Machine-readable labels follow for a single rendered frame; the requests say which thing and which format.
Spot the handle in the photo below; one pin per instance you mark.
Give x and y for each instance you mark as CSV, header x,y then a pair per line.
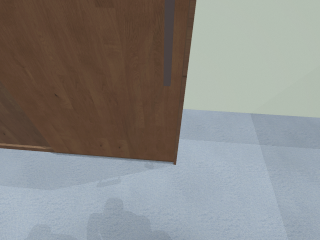
x,y
169,10

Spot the wardrobe door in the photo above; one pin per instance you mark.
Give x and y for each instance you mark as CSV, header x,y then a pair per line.
x,y
15,125
89,74

